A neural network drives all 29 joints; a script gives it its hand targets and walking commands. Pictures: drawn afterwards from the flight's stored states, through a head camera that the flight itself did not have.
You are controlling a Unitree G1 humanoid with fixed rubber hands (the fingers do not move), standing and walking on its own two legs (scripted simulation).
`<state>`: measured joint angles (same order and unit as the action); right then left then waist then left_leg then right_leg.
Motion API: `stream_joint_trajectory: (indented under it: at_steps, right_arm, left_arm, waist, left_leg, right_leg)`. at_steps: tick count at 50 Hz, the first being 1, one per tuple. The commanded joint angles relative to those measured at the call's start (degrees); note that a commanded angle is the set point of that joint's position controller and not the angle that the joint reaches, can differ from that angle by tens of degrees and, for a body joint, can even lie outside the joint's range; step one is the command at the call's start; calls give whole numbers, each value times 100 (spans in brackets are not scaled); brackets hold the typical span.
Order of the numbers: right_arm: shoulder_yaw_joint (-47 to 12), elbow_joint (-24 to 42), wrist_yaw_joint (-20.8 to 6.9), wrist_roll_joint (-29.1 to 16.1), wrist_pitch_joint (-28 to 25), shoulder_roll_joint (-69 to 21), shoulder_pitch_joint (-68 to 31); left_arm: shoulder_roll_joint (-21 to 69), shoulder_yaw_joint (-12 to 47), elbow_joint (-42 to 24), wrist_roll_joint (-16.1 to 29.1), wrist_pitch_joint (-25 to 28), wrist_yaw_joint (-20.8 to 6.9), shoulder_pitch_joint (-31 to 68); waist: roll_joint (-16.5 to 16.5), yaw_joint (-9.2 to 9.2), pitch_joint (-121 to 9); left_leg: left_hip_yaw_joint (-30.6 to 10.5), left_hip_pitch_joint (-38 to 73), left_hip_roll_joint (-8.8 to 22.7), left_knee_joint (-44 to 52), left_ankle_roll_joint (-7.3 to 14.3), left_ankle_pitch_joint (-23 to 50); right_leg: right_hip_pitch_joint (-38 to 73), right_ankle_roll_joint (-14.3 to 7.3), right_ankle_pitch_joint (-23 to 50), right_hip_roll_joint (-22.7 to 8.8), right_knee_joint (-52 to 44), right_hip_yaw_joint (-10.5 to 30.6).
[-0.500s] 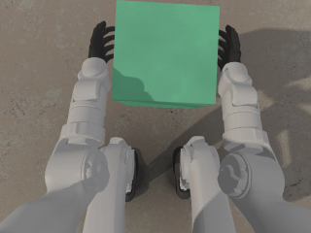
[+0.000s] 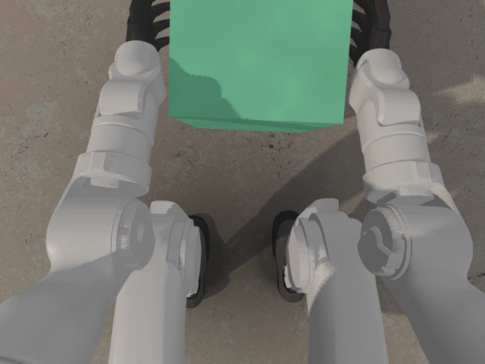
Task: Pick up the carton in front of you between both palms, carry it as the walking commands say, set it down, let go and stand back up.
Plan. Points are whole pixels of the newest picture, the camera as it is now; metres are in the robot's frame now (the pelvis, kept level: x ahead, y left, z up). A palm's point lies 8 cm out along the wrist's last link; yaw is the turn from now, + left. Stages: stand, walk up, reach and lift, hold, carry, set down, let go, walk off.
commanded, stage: set down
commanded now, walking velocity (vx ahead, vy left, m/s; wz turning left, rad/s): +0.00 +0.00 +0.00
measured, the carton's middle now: (253, 62) +0.52 -0.02 -0.22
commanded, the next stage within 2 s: none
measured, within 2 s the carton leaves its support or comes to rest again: rests again in 0.52 s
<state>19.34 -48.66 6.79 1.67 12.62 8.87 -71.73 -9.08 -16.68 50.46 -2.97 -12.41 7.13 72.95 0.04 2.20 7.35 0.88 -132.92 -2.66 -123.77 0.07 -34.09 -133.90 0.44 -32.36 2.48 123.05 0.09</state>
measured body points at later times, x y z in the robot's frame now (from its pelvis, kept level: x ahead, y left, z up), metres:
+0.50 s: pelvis -0.01 +0.00 -0.02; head +0.34 +0.00 +0.26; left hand +0.54 +0.13 -0.18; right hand +0.53 -0.18 -0.18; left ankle +0.10 +0.11 -0.34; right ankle +0.10 -0.11 -0.34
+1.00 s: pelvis -0.01 +0.00 -0.02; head +0.34 +0.00 +0.25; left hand +0.54 +0.14 -0.19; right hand +0.52 -0.18 -0.19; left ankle +0.10 +0.11 -0.34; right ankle +0.10 -0.11 -0.34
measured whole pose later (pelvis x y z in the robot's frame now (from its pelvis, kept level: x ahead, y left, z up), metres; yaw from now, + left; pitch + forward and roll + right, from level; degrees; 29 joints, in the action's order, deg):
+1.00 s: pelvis -0.01 +0.00 -0.02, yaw +0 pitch +35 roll -1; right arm 19.7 -64.8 1.0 1.5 4.6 14.5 -79.4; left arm -14.5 -15.1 65.1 -3.2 -5.2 1.9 81.2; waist -0.1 2.1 19.0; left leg 0.4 -130.1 -3.6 -128.4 -0.2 -33.2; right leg -130.4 1.1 -31.9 2.6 127.4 -0.2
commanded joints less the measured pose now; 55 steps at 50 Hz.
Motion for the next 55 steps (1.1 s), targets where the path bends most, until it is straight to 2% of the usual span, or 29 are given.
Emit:
stream_joint_trajectory:
  at_steps: [1,11,17,22,33,42,44,46,47,49,51,55]
  right_arm:
    - [-2480,380,-1737,-524,-106,-5652,-2959]
    - [-2291,83,-1615,-621,-335,-5265,-3175]
    - [-2004,-209,-1667,-577,-373,-5092,-3234]
    - [-1822,-367,-1716,-483,-425,-4971,-3204]
    - [-1432,-822,-1819,-233,-416,-4351,-3015]
    - [-1039,-1129,-1748,-31,-444,-3627,-2785]
    - [-944,-1144,-1668,-23,-497,-3323,-2696]
    - [-666,-1200,-1428,31,-609,-2343,-2393]
    - [-451,-1305,-1199,65,-709,-1462,-2141]
    - [-11,-1436,-543,-64,-976,1026,-1458]
    - [-292,-1430,-231,-523,-1153,1530,-1680]
    - [-847,-1199,-148,-1134,-1361,1758,-2086]
  left_arm:
    - [5482,2288,-472,525,208,-1614,3033]
    - [5081,2106,-143,635,426,-1547,3291]
    - [4892,1935,103,547,468,-1551,3348]
    - [4852,1871,212,570,522,-1591,3382]
    - [4235,1339,798,146,479,-1593,2968]
    - [3534,1027,1067,-69,485,-1559,2787]
    - [3228,968,1071,-74,534,-1498,2751]
    - [2261,717,1038,-123,628,-1284,2495]
    - [1367,518,1015,-137,710,-1070,2271]
    - [-1138,184,1085,52,946,-436,1645]
    - [-1576,509,1291,532,1020,-194,1867]
    - [-1721,1031,958,1179,1199,-148,2261]
  waist:
    - [84,-53,-6380]
    - [114,-27,-5799]
    - [259,-28,-5337]
    - [246,46,-4961]
    - [104,-27,-3868]
    - [98,-30,-3430]
    - [90,-12,-3493]
    - [95,-6,-3628]
    - [103,-12,-3716]
    - [100,-15,-3919]
    - [83,15,-4240]
    - [210,65,-4727]
  left_leg:
    - [164,3168,-581,862,-58,2269]
    - [122,2885,-559,730,-25,1867]
    - [95,2747,-528,668,1,1652]
    - [16,2578,-529,603,22,1747]
    - [-97,2284,-502,604,121,1352]
    - [-124,2211,-429,608,111,1089]
    - [-114,2281,-394,581,79,1107]
    - [-84,2441,-331,570,11,1143]
    - [-62,2571,-282,576,-49,1164]
    - [7,2849,-163,639,-177,1104]
    - [-68,2939,-103,627,-203,1212]
    - [-226,3095,9,499,-151,1694]
  right_leg:
    - [3525,99,2377,535,-766,-272]
    - [3399,42,1993,484,-658,-227]
    - [3102,11,1731,459,-591,-206]
    - [2919,-17,1822,453,-501,-199]
    - [2369,-40,1318,423,-480,-133]
    - [2303,-37,1046,368,-502,-74]
    - [2409,-3,1066,337,-494,-80]
    - [2562,61,1109,270,-497,-99]
    - [2672,104,1142,217,-504,-105]
    - [2963,199,1122,82,-516,-122]
    - [3127,228,1281,23,-521,-93]
    - [3130,139,1713,-94,-413,-30]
